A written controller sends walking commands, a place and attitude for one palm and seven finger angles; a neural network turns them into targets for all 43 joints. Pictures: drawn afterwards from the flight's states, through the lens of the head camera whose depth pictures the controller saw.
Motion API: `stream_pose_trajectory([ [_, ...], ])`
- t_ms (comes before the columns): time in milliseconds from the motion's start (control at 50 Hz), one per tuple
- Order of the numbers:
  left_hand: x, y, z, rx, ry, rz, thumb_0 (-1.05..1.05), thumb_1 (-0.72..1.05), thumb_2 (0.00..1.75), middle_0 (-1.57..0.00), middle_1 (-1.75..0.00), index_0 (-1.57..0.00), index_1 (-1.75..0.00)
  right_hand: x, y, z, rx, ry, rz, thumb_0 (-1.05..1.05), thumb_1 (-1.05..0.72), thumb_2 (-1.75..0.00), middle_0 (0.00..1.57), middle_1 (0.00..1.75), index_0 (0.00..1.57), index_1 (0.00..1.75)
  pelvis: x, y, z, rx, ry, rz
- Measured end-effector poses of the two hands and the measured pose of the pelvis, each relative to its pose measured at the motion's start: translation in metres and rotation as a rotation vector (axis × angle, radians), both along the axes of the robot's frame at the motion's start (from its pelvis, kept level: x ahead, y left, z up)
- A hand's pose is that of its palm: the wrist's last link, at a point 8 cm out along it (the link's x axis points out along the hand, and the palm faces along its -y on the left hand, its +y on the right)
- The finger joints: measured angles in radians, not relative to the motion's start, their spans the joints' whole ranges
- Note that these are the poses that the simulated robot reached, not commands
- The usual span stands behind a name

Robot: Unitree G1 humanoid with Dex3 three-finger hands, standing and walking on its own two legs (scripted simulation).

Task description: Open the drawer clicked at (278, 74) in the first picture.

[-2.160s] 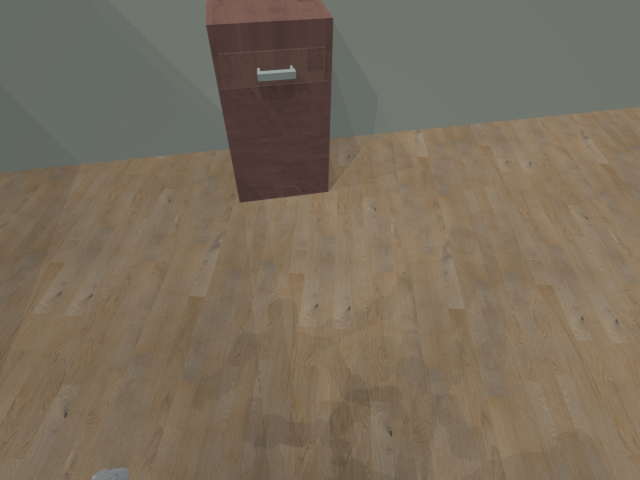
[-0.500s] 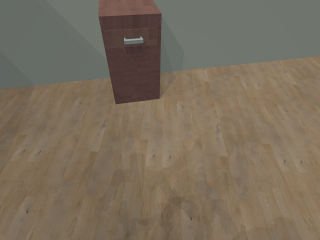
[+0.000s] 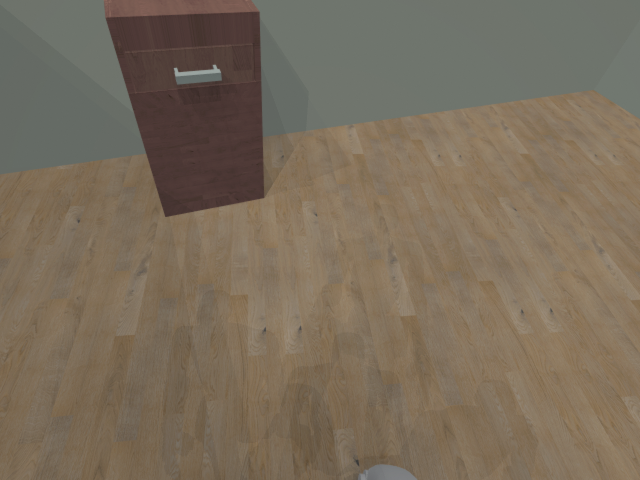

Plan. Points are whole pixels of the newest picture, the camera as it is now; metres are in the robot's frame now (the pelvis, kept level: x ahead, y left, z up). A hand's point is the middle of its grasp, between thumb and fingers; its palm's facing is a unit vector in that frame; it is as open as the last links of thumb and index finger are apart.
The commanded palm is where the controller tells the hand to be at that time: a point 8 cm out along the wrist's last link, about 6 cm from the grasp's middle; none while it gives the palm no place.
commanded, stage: walk to a spot facing it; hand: left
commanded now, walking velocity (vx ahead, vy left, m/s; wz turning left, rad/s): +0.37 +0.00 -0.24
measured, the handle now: (197, 73) +1.26 +0.44 -0.14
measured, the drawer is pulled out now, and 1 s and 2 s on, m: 0.00 0.00 0.00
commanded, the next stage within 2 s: turn to face it in 1.06 s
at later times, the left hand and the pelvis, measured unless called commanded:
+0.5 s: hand (220, 398) +0.27 +0.16 -0.18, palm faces -0.08 -0.98 -0.18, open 7.2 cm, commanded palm none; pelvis +0.23 -0.02 +0.00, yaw -6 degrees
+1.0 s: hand (247, 257) +0.55 +0.16 -0.16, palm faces -0.23 -0.95 -0.18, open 7.4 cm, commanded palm none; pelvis +0.45 +0.00 +0.00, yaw -16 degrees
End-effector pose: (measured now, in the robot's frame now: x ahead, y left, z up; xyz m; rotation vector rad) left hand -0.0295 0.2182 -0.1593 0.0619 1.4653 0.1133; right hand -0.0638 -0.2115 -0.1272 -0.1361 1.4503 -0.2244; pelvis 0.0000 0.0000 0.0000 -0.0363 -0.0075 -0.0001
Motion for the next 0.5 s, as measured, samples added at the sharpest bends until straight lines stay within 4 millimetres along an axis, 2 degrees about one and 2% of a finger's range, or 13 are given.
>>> stream_pose_trajectory([
  [80,0.096,0.008,0.003,0.021,-0.133,-0.056,0.01,0.92,0.90,-0.20,-0.30,-0.19,-0.30,-0.016,0.022,0.003,0.043,0.129,-0.063,0.01,-0.91,-0.90,0.20,0.29,0.20,0.30,0.032,0.000,-0.001,-0.003,0.003,-0.023],
  [160,0.194,0.003,0.004,0.039,-0.250,-0.135,0.01,0.92,0.90,-0.20,-0.30,-0.19,-0.30,-0.019,0.036,0.001,0.082,0.243,-0.141,0.01,-0.90,-0.90,0.20,0.29,0.20,0.30,0.069,-0.006,-0.009,-0.006,-0.001,-0.048],
  [220,0.257,-0.008,0.001,0.053,-0.331,-0.175,0.00,0.92,0.90,-0.20,-0.30,-0.19,-0.30,-0.008,0.034,-0.005,0.101,0.309,-0.186,0.01,-0.90,-0.90,0.20,0.29,0.20,0.30,0.105,-0.015,-0.020,0.000,-0.014,-0.065],
  [260,0.285,-0.013,-0.002,0.066,-0.377,-0.174,0.00,0.92,0.90,-0.20,-0.30,-0.19,-0.30,0.011,0.027,-0.014,0.110,0.324,-0.200,0.01,-0.90,-0.90,0.20,0.29,0.20,0.30,0.128,-0.022,-0.029,0.017,-0.017,-0.069],
  [320,0.300,-0.018,0.000,0.067,-0.363,-0.161,0.00,0.92,0.90,-0.20,-0.30,-0.19,-0.30,0.068,0.008,-0.023,0.091,0.241,-0.191,0.01,-0.90,-0.90,0.20,0.29,0.20,0.30,0.151,-0.025,-0.025,0.005,-0.026,-0.075],
  [380,0.300,-0.022,0.003,0.064,-0.290,-0.166,0.00,0.91,0.90,-0.20,-0.30,-0.19,-0.30,0.146,-0.012,-0.024,0.056,0.077,-0.155,0.01,-0.91,-0.90,0.20,0.29,0.20,0.30,0.176,-0.025,-0.015,0.002,-0.020,-0.084],
  [440,0.298,-0.014,0.008,0.080,-0.221,-0.154,0.00,0.94,0.90,-0.20,-0.30,-0.20,-0.30,0.226,-0.026,-0.018,0.030,-0.083,-0.119,0.01,-0.91,-0.90,0.20,0.29,0.20,0.30,0.201,-0.023,-0.007,0.002,-0.008,-0.092],
  [500,0.299,-0.007,0.011,0.069,-0.164,-0.141,0.00,0.94,0.90,-0.20,-0.30,-0.20,-0.30,0.291,-0.037,-0.010,-0.005,-0.180,-0.079,0.02,-0.94,-0.90,0.20,0.29,0.20,0.30,0.228,-0.016,-0.002,0.002,-0.002,-0.097],
])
